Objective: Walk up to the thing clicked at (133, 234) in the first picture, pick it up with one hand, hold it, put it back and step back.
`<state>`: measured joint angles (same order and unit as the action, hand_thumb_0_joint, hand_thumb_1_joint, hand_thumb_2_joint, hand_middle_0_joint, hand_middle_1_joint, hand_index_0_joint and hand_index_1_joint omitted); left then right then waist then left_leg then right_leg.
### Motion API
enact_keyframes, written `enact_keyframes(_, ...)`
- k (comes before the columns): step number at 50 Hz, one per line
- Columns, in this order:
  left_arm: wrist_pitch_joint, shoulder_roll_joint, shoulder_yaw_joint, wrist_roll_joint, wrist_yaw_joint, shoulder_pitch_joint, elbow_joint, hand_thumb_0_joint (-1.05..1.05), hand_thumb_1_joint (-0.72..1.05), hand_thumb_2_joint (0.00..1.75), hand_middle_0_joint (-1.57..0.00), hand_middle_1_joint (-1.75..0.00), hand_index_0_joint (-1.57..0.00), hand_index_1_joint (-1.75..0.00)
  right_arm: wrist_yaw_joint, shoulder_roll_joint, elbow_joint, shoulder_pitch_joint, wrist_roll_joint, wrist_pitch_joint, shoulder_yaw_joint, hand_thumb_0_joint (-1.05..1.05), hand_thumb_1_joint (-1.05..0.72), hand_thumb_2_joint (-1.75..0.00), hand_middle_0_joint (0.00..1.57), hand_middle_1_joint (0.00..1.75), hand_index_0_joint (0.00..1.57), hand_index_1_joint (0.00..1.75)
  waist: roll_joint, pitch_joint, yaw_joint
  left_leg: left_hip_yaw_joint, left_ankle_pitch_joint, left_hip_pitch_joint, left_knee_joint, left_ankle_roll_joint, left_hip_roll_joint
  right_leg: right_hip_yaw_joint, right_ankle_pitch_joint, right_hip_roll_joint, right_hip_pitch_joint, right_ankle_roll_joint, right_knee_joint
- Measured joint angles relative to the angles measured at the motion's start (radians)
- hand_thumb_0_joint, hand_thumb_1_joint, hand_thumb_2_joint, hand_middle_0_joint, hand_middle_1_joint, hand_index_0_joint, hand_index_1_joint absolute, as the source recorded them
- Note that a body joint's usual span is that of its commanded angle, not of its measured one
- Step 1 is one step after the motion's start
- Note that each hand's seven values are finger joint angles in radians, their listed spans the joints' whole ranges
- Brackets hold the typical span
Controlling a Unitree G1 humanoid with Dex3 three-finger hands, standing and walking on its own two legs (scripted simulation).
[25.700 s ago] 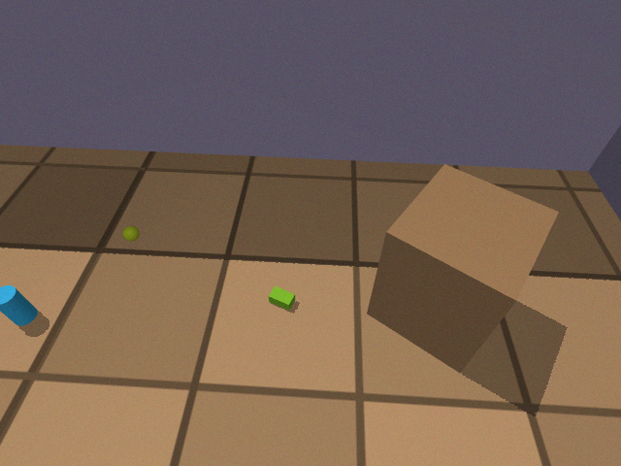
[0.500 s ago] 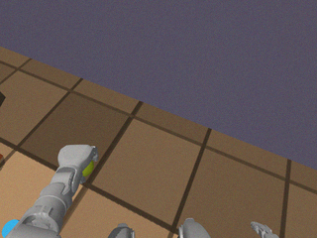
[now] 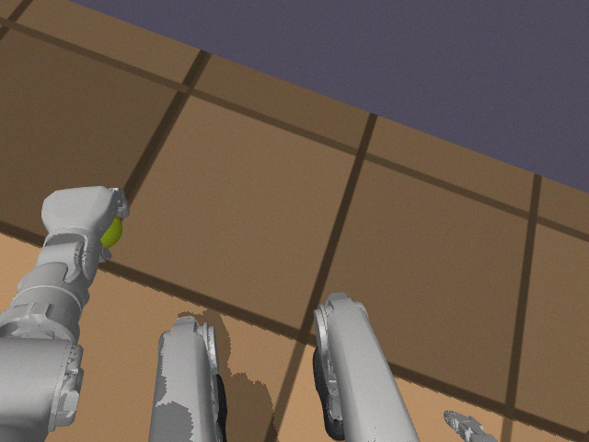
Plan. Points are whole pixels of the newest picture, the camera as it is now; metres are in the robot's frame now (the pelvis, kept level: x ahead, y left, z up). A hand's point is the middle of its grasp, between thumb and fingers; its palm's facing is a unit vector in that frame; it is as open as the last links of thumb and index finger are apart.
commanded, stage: crouch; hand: left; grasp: from above
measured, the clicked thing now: (99, 228) +0.45 +0.24 -0.17
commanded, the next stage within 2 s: lower in 1.00 s
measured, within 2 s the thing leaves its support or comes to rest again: neither
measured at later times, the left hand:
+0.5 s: hand (117, 240) +0.46 +0.25 -0.26, palm faces -0.45 -0.02 -0.89, open 8.3 cm
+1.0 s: hand (127, 243) +0.47 +0.25 -0.32, palm faces -0.46 -0.02 -0.89, open 8.2 cm
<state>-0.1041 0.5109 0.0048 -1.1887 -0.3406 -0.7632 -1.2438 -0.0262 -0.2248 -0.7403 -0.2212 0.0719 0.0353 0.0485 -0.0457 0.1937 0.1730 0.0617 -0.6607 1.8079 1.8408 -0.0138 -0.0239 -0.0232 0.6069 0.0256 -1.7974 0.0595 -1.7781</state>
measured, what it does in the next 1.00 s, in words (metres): lowers itself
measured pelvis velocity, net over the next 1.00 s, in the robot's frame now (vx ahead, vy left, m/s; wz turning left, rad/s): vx -0.02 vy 0.00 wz -0.05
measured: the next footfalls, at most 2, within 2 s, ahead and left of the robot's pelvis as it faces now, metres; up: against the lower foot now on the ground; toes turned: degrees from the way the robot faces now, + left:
none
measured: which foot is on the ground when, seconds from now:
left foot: down 0.00-1.00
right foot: down 0.00-1.00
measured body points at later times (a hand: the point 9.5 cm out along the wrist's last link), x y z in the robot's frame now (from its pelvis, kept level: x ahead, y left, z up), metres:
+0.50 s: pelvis -0.02 +0.00 -0.11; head +0.22 +0.04 +0.27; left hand +0.48 +0.24 -0.21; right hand +0.02 -0.29 -0.22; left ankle +0.06 +0.12 -0.47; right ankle +0.08 -0.15 -0.47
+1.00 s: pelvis -0.02 +0.00 -0.16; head +0.22 +0.05 +0.22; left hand +0.49 +0.25 -0.27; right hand +0.00 -0.27 -0.26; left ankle +0.06 +0.12 -0.47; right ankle +0.08 -0.15 -0.47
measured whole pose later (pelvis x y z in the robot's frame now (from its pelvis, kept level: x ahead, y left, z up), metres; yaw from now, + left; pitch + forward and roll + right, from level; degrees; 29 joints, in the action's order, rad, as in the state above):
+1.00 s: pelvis -0.02 +0.00 -0.16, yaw -3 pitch +35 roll -7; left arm -0.19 0.72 -0.08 -1.29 -0.40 -1.02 -1.51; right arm -0.15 -0.26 -0.75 -0.18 0.15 0.06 -0.04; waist 0.00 0.06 0.27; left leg 0.14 -0.70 2.28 2.36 -0.03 0.01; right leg -0.01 0.64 0.00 -2.24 0.07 -2.26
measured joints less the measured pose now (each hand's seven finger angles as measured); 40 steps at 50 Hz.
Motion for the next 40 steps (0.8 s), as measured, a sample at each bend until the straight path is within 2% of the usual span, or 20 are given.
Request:
enact_keyframes(11,-0.028,0.06,-0.037,-0.053,-0.029,-0.089,-0.053,0.0,0.21,0.46,-0.71,-0.59,-0.79,-0.57,-0.053,-0.017,0.003,0.048,0.033,0.026,-0.015,0.01,-0.91,-0.9,0.21,0.3,0.2,0.3,0.024,-0.035,0.025,0.038,-0.029,0.2,0.209,-0.012,0.016,0.017,0.031,0.0,-0.186,0.001,-0.198)
enact_keyframes(28,-0.047,0.15,-0.061,-0.064,-0.013,-0.198,-0.169,0.0,0.2,0.46,-0.71,-0.59,-0.79,-0.57,-0.093,-0.036,-0.005,0.042,0.052,0.022,-0.044,0.01,-0.92,-0.9,0.2,0.3,0.2,0.3,0.033,-0.092,0.071,0.06,-0.036,0.352,0.384,-0.016,0.024,0.017,0.032,-0.012,-0.332,0.005,-0.36)
enact_keyframes(40,-0.083,0.185,-0.085,-0.093,-0.041,-0.237,-0.241,0.0,0.22,0.4,-0.72,-0.57,-0.8,-0.54,-0.111,-0.037,-0.015,0.033,0.069,0.024,-0.07,0.01,-0.92,-0.9,0.2,0.3,0.2,0.3,0.035,-0.119,0.09,0.069,-0.034,0.431,0.474,-0.016,0.031,0.015,0.029,-0.019,-0.408,0.006,-0.444)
